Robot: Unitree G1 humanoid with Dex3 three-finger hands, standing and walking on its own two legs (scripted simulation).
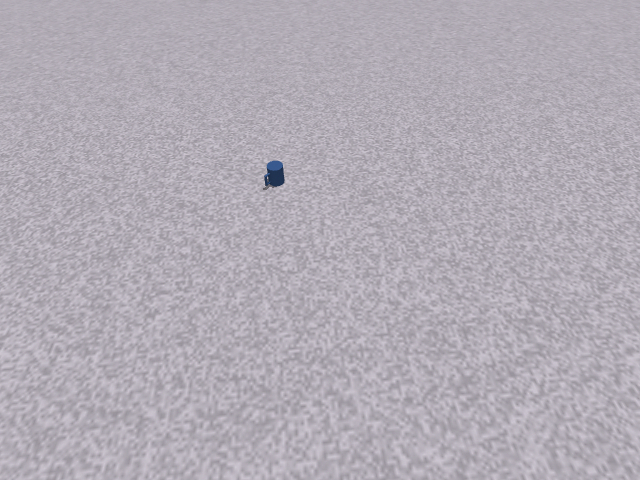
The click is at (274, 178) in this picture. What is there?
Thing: mug
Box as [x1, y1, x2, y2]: [264, 161, 283, 185]
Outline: 271,161 267,164 268,172 264,176 265,184 266,185 269,183 272,185 280,185 283,182 282,164 279,161
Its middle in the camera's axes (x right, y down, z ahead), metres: -0.23 -0.30 +1.90
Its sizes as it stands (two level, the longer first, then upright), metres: 0.112 0.078 0.099
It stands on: the floor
